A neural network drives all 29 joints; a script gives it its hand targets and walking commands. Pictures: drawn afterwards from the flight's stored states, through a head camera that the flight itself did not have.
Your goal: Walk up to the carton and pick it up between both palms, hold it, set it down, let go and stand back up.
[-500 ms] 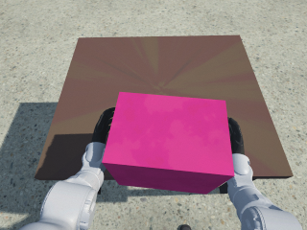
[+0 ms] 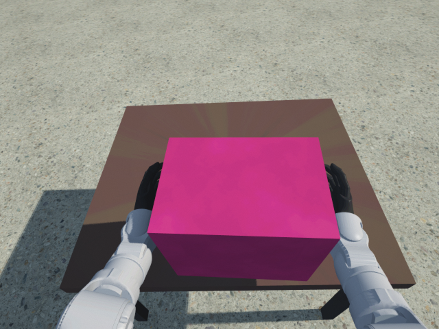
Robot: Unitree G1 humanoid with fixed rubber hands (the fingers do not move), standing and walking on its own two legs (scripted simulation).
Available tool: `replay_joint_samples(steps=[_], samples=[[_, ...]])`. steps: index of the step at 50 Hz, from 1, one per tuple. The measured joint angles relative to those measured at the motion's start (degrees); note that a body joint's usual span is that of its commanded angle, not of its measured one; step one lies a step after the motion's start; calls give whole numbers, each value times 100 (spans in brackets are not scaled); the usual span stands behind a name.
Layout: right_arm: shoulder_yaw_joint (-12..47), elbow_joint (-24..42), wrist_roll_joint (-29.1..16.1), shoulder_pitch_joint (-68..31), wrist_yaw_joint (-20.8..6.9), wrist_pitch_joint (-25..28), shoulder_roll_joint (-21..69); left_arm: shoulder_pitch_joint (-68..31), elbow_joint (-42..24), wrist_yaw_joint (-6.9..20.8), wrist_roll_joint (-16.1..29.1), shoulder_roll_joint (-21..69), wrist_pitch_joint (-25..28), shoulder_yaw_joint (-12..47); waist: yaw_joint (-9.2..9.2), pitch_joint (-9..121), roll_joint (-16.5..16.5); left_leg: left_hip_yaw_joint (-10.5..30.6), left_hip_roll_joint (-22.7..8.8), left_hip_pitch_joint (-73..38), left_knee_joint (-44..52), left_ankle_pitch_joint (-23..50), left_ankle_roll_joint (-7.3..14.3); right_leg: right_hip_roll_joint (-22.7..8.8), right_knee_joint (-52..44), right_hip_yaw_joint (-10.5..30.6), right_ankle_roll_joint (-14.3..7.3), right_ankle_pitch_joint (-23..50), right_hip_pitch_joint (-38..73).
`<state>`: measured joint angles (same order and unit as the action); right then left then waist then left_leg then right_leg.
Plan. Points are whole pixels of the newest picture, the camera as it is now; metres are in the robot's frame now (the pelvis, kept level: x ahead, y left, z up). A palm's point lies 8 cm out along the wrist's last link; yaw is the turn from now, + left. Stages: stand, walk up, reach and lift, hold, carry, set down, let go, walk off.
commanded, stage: reach and lift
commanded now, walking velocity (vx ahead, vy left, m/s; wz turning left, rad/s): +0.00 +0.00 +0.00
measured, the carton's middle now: (241, 212) +0.36 -0.05 +0.00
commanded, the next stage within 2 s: none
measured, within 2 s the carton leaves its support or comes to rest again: neither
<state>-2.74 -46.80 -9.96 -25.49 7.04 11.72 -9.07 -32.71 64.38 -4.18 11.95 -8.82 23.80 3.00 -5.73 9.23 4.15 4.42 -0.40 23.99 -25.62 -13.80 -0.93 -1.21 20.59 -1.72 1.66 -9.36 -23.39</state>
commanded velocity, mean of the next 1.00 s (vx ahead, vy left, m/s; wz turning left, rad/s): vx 0.00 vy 0.00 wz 0.00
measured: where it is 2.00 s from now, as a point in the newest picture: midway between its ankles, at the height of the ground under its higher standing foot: outside the picture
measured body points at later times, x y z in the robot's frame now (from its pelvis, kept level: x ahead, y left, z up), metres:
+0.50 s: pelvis -0.01 +0.00 +0.01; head -0.02 +0.01 +0.46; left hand +0.37 +0.15 +0.09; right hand +0.33 -0.22 +0.09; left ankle -0.02 +0.13 -0.74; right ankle -0.01 -0.14 -0.74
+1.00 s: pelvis -0.01 +0.00 +0.01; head -0.03 +0.01 +0.46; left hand +0.36 +0.16 +0.14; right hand +0.34 -0.21 +0.13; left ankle -0.02 +0.13 -0.74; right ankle -0.01 -0.14 -0.74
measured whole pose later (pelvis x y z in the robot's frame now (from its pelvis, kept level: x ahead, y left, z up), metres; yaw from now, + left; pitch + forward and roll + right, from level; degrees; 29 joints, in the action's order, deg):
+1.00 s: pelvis -0.01 +0.00 +0.01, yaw -1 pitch +0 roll -1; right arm -5.1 -26.8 -9.2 -24.9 5.6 -12.3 -8.7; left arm -23.3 15.6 0.2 -4.9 -3.2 -19.6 -11.3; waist -3.1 3.5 -0.5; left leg 4.4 -0.4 6.2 -17.4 -10.7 -0.9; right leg -0.8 13.1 0.2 1.6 -6.3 -6.3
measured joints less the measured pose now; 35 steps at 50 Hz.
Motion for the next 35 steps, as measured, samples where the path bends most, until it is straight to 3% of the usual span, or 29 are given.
replay_joint_samples(steps=[14,25,35], samples=[[-63,1470,-53,637,117,-991,93,774,-1971,-93,54,-112,-1334,51,101,16,-105,73,33,-449,264,97,17,-5,-309,34,19,118,475],[-296,1407,103,188,-71,-1755,-6,615,-2858,-1,-825,224,-2745,-697,272,-280,-362,-105,40,-1126,564,257,44,-5,-508,259,30,286,1035],[-426,1425,237,-66,-224,-2055,55,648,-3591,139,-1207,382,-3480,-1136,377,-359,-403,-84,15,-1344,753,385,5,23,-595,264,-4,359,1209]])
